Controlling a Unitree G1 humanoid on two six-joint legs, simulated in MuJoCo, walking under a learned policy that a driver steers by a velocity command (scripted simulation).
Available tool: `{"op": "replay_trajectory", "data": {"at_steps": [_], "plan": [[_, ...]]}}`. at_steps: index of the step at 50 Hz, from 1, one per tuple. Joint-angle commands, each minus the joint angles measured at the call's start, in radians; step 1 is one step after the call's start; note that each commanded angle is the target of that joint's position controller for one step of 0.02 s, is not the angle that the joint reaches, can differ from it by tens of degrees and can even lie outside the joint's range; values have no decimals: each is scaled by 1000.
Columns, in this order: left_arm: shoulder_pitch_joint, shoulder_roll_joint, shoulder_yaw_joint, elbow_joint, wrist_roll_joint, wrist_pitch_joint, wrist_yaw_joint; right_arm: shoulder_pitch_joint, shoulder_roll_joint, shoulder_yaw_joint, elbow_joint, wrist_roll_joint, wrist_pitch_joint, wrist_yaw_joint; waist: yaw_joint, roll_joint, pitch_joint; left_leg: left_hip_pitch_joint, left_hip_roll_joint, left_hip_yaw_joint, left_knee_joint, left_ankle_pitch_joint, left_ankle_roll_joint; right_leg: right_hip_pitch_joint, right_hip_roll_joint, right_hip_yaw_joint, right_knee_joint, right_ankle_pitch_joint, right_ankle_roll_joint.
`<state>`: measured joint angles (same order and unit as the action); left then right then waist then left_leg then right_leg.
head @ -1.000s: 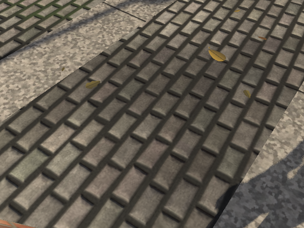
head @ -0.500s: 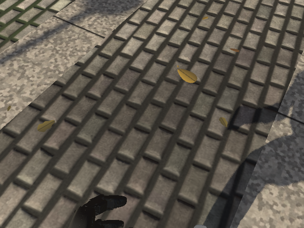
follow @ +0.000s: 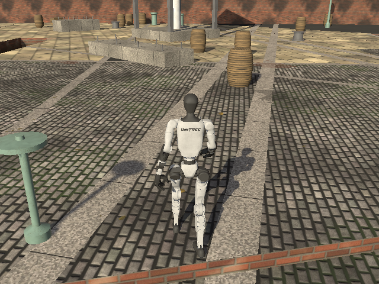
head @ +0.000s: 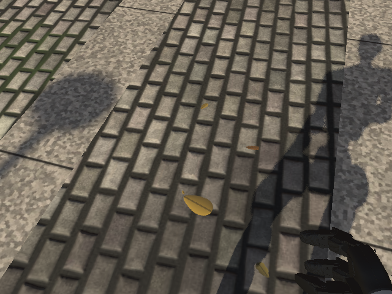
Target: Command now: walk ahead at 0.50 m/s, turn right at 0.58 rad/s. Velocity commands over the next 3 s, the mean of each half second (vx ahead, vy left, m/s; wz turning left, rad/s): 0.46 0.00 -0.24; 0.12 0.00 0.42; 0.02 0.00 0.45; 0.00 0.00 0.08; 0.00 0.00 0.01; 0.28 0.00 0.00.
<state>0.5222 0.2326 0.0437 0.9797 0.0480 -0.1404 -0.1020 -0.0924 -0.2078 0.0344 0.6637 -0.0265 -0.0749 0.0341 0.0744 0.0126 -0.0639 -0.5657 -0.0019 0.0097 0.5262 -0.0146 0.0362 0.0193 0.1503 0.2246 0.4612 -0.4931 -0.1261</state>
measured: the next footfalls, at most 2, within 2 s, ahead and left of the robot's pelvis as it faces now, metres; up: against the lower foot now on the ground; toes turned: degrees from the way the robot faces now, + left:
right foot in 0.46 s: +0.45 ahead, -0.16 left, +0.00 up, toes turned -8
left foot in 0.90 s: +0.46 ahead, +0.10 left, +0.00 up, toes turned +11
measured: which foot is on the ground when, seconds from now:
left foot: down 0.00-0.46, up 0.48-0.88, down 0.90-1.00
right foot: down 0.00-0.02, up 0.04-0.44, down 0.46-0.90, up 0.92-1.00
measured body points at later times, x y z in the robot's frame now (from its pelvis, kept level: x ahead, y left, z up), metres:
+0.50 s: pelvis +0.29 -0.03 +0.01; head +0.34 -0.04 +0.45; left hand +0.58 +0.14 -0.06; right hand +0.23 -0.29 -0.13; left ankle +0.13 +0.12 -0.69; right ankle +0.41 -0.15 -0.72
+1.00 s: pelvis +0.39 +0.00 +0.01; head +0.42 +0.04 +0.46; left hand +0.50 +0.30 -0.11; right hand +0.58 -0.25 -0.07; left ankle +0.42 +0.10 -0.72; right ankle +0.39 -0.15 -0.65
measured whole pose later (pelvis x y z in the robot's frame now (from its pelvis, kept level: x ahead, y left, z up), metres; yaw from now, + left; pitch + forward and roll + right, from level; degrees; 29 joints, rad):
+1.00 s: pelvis +0.39 +0.00 +0.01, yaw +11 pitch +3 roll -2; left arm 0.09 0.28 0.09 0.80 0.00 0.01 0.05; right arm 0.18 -0.27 -0.08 0.71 -0.02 0.01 0.00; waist -0.01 -0.03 0.01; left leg -0.43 0.00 0.01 0.61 -0.23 0.05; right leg -0.51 -0.05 -0.05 1.06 -0.51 0.05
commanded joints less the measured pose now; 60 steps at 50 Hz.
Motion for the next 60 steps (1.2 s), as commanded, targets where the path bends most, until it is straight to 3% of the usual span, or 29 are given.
{"op": "replay_trajectory", "data": {"at_steps": [1,2,3,4,5,6,7,12,17,20,22,23,24,25,26,27,29,30,34,41,44,45,46,47,48,50,51,53,60], "plan": [[166,-50,-27,-81,44,-28,21,591,-212,-83,119,17,-46,-29,-188,284,-527,1295,359,-440,149,447,459,-645,-44,48,662,649,182],[41,19,-17,-94,7,-22,7,704,-158,-76,165,-23,-29,-37,-289,226,-463,1296,486,-715,-66,202,469,-908,25,-49,970,-88,204],[-98,79,12,-124,-25,-5,8,622,-174,-92,177,-33,-32,-51,-260,80,-177,994,436,-602,-145,4,319,-971,-69,-63,1089,39,124],[-154,102,17,-131,-19,0,30,454,-148,-86,158,-21,-30,-52,-196,40,-4,676,399,-434,-221,-41,261,-943,-157,-80,1029,138,89],[-136,80,11,-118,15,9,48,359,-57,-57,148,-7,-27,-49,-127,36,-37,546,350,-323,-293,37,248,-811,-209,-68,897,182,61],[-258,95,23,-214,-122,36,84,318,-69,-66,127,24,-49,-44,-121,17,-2,503,304,-287,-329,13,195,-773,-194,-110,972,204,73],[-229,66,14,-219,-126,49,99,294,-64,-63,157,33,-59,-38,-72,24,3,467,282,-227,-360,-24,181,-773,-215,-98,961,204,62],[-296,23,-5,-284,-65,64,97,296,-118,-81,212,21,-63,-28,-21,33,83,266,181,16,-410,108,161,-734,-266,-168,598,436,83],[-518,37,-14,-353,-73,58,72,435,-212,-106,252,57,-48,-40,-115,25,95,424,218,15,-400,95,147,-650,-248,-216,197,576,88],[-597,62,-4,-398,-63,49,63,505,-203,-107,285,52,-13,-39,-135,26,116,578,255,-24,-284,290,117,-665,-207,-231,85,485,63],[-463,106,20,-367,-47,34,64,489,-212,-107,285,51,2,-43,-55,76,26,600,208,-16,-104,523,66,-445,-143,-258,-10,535,32],[-322,171,44,-326,-32,29,73,486,-199,-102,271,44,-1,-44,0,70,-70,499,147,13,62,483,27,-195,-174,-239,12,768,2],[-146,257,63,-298,4,35,91,473,-144,-80,223,17,-18,-41,51,-70,-247,194,62,52,398,54,-29,202,-417,-30,151,1276,-90],[-132,266,58,-303,-1,52,91,633,-61,-51,246,25,-29,-28,7,-273,-469,-64,-41,-43,726,-692,-77,474,-665,267,135,1450,-264],[-129,210,54,-320,-21,72,96,579,-184,-89,252,49,-27,-28,47,-156,-495,-87,4,-149,810,-697,-78,391,-603,232,100,1315,-232],[-216,185,46,-323,-37,78,105,476,-181,-97,207,69,-17,-34,16,-151,-338,-176,42,-109,803,-627,-84,265,-561,106,63,1198,-186],[-338,116,31,-313,-48,77,113,429,-142,-102,199,46,25,-57,-60,-94,-138,-128,101,-65,722,-502,-105,-59,-491,-25,-63,939,-134],[-382,107,32,-311,-34,76,112,454,-122,-104,194,43,51,-61,-102,-119,-92,-33,111,-58,708,-474,-112,-208,-481,-79,-120,872,-123],[-467,143,51,-302,-16,72,124,436,-92,-111,142,34,88,-70,-145,-130,-43,49,111,-25,570,-329,-108,-381,-472,-224,-206,736,-122],[-437,187,73,-251,-54,105,151,282,-134,-129,42,30,103,-28,-97,-141,-42,121,90,19,260,-227,-49,-271,-503,-295,-157,516,-65],[-421,178,74,-226,-74,121,153,317,-136,-143,37,23,102,-18,-114,-107,-35,238,31,70,48,-154,12,-254,-465,-329,-21,400,18],[-355,145,69,-199,-62,129,150,354,-182,-161,43,17,98,-27,-106,-4,-22,312,44,6,-50,18,47,-300,-402,-379,120,298,80],[-330,98,57,-220,-22,132,144,373,-311,-191,20,11,95,-46,-67,294,-7,445,275,-316,-100,386,144,-541,-265,-469,449,-21,177],[-407,107,54,-268,-24,132,149,387,-336,-187,-9,-10,83,-40,-110,336,-54,496,389,-537,-156,370,324,-743,-151,-309,682,-209,204],[-474,142,64,-279,-42,133,151,403,-300,-179,-10,-14,67,-30,-148,208,-92,499,355,-505,-178,281,318,-772,-161,-206,776,-153,182],[-461,146,72,-258,-45,138,165,297,-244,-164,-31,21,56,-43,-92,89,-79,461,266,-381,-160,164,209,-777,-196,-158,747,11,159],[-459,157,77,-260,-38,141,171,258,-221,-156,-44,33,63,-52,-74,108,-75,418,249,-357,-162,144,187,-746,-200,-151,720,55,160],[-444,144,77,-263,-39,138,168,245,-207,-150,-60,25,70,-64,-58,114,-97,384,213,-328,-166,147,177,-686,-175,-157,703,115,164],[-478,105,57,-281,-47,131,155,265,-233,-167,-92,28,85,-82,-87,125,-87,373,179,-392,-171,-45,182,-602,-139,-132,401,158,189]]}}
Over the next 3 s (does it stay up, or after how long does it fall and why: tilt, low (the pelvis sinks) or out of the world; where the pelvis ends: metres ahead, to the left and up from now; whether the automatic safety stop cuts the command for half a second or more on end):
stays up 0.52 0.01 0.03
